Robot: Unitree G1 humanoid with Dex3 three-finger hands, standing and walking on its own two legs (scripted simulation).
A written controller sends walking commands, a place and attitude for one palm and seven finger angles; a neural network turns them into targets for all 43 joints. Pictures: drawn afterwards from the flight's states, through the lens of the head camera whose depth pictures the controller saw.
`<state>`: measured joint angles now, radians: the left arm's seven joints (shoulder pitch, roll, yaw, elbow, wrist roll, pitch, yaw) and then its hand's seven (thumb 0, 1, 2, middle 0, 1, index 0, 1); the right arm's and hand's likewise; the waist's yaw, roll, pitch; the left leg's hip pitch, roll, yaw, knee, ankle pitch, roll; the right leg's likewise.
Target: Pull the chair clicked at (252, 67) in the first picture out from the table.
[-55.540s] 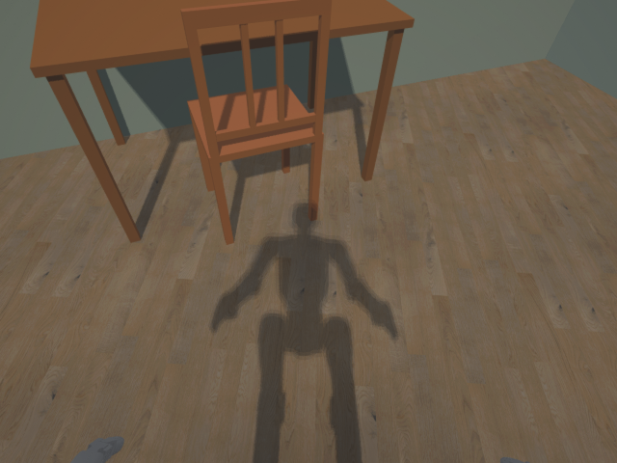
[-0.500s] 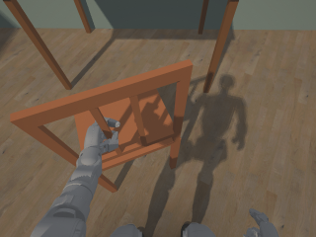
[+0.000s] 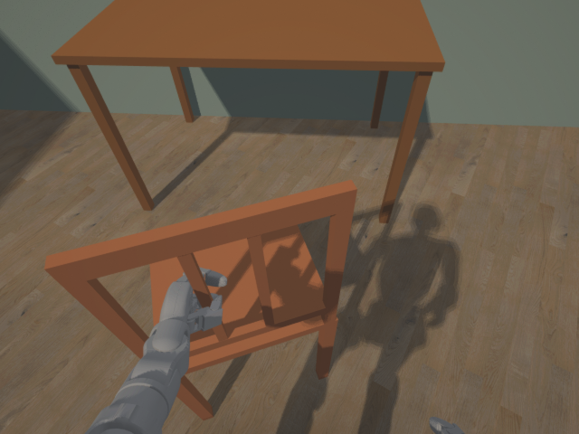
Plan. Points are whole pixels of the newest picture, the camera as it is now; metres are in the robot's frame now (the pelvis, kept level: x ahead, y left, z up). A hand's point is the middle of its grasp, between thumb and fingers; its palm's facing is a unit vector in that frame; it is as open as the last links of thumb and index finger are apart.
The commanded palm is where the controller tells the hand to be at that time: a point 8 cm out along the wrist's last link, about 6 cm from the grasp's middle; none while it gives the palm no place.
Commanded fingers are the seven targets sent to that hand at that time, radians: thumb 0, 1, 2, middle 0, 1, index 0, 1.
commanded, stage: stop walking, hand still on the chair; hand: left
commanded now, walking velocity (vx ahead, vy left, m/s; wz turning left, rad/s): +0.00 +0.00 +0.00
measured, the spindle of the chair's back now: (206, 301) +0.34 +0.16 -0.07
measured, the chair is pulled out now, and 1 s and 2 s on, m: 0.63 0.63 0.63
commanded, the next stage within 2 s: open the thumb and straighten the fingers in 0.26 s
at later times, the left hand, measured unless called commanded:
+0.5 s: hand (213, 310) +0.31 +0.14 -0.05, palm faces +0.05 -0.98 -0.17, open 5.7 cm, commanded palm +0.28 +0.18 -0.03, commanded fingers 0.00 -0.07 0.43 -0.50 -1.45 -0.50 -1.45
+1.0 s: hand (206, 307) +0.32 +0.15 -0.06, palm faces +0.04 -0.98 -0.21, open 16.2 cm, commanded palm +0.30 +0.20 -0.03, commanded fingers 0.00 -0.55 0.20 0.00 0.00 0.00 0.00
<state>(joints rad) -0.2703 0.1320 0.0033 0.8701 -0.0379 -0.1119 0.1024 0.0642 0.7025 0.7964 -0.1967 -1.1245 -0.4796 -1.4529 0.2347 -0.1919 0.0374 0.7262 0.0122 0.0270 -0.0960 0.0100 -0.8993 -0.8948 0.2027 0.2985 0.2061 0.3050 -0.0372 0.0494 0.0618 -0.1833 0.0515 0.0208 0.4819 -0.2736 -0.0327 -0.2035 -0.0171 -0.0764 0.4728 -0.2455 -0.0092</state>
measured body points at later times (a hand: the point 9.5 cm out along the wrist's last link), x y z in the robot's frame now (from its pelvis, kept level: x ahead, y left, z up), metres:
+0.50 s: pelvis -0.01 +0.00 +0.00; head +0.02 -0.01 +0.45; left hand +0.30 +0.19 -0.03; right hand +0.11 -0.26 -0.12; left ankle -0.01 +0.14 -0.74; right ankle +0.01 -0.11 -0.74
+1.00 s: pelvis +0.01 +0.02 -0.02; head +0.05 +0.01 +0.43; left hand +0.31 +0.20 -0.04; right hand +0.14 -0.23 -0.13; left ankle -0.01 +0.14 -0.74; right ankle +0.01 -0.11 -0.74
